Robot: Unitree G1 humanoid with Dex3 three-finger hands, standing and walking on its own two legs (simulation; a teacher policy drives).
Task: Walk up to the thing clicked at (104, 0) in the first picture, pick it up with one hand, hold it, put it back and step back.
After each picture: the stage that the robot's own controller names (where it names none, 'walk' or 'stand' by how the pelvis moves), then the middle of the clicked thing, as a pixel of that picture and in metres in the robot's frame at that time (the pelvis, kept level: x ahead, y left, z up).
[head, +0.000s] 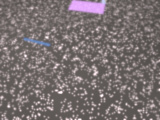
stand; out of the picture +2.30 -0.35 -0.65
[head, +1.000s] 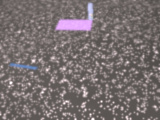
walk; (90, 11) +2.17 +0.04 -0.63
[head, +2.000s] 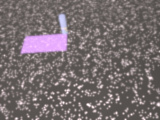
walk; (63, 24) +1.53 +0.29 -0.65
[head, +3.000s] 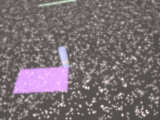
walk; (64, 57) +1.05 +0.28 -0.65
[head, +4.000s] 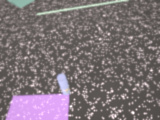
walk; (64, 84) +0.70 +0.25 -0.65
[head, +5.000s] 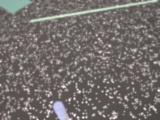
stand; (61, 112) +0.44 +0.24 -0.65
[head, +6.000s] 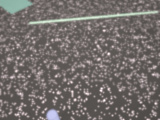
stand; out of the picture +0.40 +0.23 -0.64
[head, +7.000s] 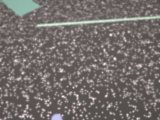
stand; out of the picture +0.38 +0.21 -0.66
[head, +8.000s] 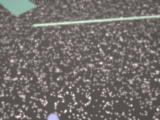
stand; out of the picture +0.39 +0.23 -0.66
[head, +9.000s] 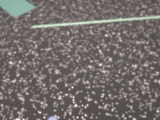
stand; out of the picture +0.37 +0.23 -0.66
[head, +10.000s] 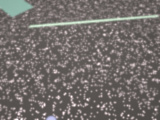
stand; out of the picture +0.37 +0.24 -0.66
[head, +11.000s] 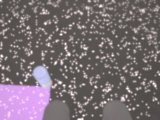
go down; (43, 78) +0.42 +0.22 -0.43
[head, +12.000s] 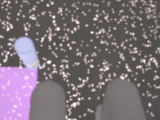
go down; (28, 56) +0.46 +0.24 -0.27
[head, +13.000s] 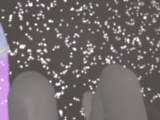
close in; out of the picture +0.45 +0.26 -0.20
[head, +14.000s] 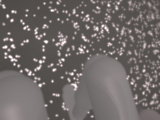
close; out of the picture +0.44 +0.28 -0.16
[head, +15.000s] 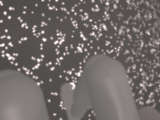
lift; out of the picture +0.43 +0.29 -0.16
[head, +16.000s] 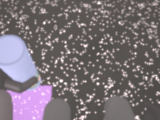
lift; (22, 69) +0.34 +0.20 +0.03
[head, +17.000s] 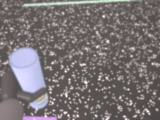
hold; (32, 82) +0.32 +0.18 +0.03
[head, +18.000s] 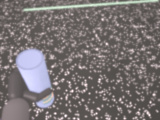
hold; (38, 82) +0.32 +0.16 +0.03
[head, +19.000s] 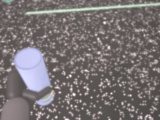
hold; (38, 81) +0.32 +0.17 +0.04
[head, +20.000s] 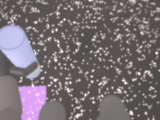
crouch; (23, 57) +0.41 +0.19 -0.03
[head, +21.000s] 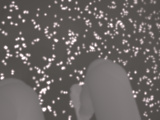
lower; out of the picture +0.47 +0.27 -0.14
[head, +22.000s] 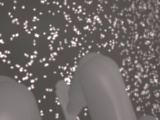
lower; out of the picture +0.45 +0.28 -0.17
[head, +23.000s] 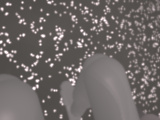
lower; out of the picture +0.44 +0.29 -0.17
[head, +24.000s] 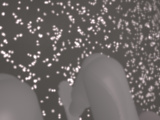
lower; out of the picture +0.44 +0.30 -0.17
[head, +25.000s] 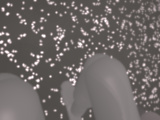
rest; out of the picture +0.43 +0.29 -0.17
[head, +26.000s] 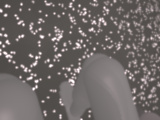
open; out of the picture +0.44 +0.29 -0.17
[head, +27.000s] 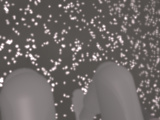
stand; out of the picture +0.43 +0.27 -0.19
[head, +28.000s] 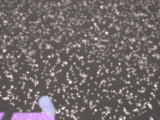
stand; (47, 107) +0.39 +0.22 -0.54
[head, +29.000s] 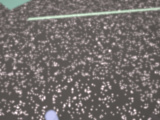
stand; out of the picture +0.39 +0.22 -0.60
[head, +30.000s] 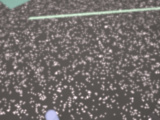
stand; out of the picture +0.38 +0.22 -0.60
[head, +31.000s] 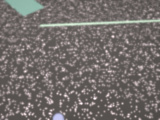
stand; out of the picture +0.40 +0.19 -0.65
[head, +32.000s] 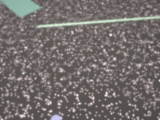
stand; out of the picture +0.39 +0.22 -0.66
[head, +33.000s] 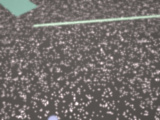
stand; out of the picture +0.37 +0.23 -0.66
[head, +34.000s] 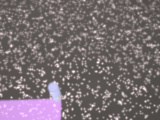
walk; (55, 92) +0.48 +0.20 -0.64
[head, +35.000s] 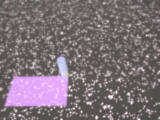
walk; (63, 68) +0.80 +0.26 -0.64
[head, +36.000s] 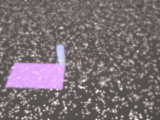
stand; (61, 55) +1.02 +0.22 -0.64
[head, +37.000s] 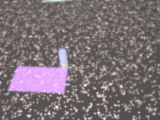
stand; (63, 59) +1.00 +0.22 -0.66
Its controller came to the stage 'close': yes
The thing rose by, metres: 0.69
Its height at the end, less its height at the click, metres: +0.00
